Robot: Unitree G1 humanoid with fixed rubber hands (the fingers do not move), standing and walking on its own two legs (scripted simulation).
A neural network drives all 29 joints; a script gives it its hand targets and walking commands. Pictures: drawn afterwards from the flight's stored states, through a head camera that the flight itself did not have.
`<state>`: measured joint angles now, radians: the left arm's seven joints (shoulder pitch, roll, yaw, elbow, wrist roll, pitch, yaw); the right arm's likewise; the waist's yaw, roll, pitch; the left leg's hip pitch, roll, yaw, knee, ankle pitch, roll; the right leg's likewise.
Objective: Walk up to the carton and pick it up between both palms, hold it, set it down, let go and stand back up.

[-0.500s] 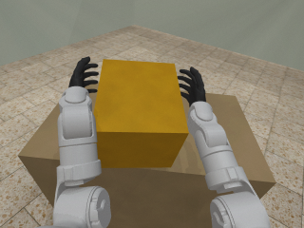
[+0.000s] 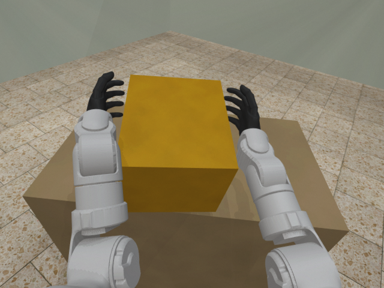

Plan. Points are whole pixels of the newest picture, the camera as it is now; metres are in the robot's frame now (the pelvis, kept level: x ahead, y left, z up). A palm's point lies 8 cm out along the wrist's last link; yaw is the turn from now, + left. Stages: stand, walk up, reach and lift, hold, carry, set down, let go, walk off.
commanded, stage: hold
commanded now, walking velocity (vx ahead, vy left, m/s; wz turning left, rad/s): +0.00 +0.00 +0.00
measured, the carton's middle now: (174, 145) +0.38 +0.02 +0.15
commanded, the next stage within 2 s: none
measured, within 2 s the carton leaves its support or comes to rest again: neither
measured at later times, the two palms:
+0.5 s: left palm (99, 114) +0.36 +0.15 +0.23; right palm (247, 127) +0.36 -0.13 +0.21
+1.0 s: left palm (99, 114) +0.36 +0.15 +0.23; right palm (247, 127) +0.36 -0.13 +0.20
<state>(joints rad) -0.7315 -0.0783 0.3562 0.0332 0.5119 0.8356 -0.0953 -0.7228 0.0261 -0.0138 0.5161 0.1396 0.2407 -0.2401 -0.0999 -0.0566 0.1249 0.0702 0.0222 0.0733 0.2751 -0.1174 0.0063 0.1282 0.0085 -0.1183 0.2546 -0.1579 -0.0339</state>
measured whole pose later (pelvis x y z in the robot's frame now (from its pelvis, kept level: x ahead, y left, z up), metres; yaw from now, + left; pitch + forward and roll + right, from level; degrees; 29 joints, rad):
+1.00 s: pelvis +0.00 +0.00 +0.00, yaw +0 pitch -13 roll +0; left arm -0.73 -0.08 0.35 0.03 0.51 0.83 -0.10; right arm -0.72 0.03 -0.01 0.51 0.14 0.24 -0.24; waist -0.10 -0.06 0.13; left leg 0.07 0.02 0.07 0.27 -0.12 0.01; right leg 0.13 0.01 -0.12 0.26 -0.16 -0.03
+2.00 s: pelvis +0.00 +0.00 +0.00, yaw +0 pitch -12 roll +0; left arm -0.74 -0.08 0.35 0.06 0.50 0.82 -0.07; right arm -0.74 0.02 -0.03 0.56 0.12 0.21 -0.23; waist -0.09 -0.04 0.13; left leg 0.06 0.02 0.08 0.27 -0.11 0.01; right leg 0.11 0.01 -0.12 0.26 -0.16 -0.03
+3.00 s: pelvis +0.00 +0.00 +0.00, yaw +0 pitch -13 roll +0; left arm -0.70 -0.09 0.34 0.00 0.51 0.84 -0.09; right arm -0.69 0.03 0.00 0.49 0.15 0.24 -0.24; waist -0.10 -0.06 0.13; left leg 0.07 0.02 0.08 0.28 -0.12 0.01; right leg 0.13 0.01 -0.12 0.25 -0.16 -0.03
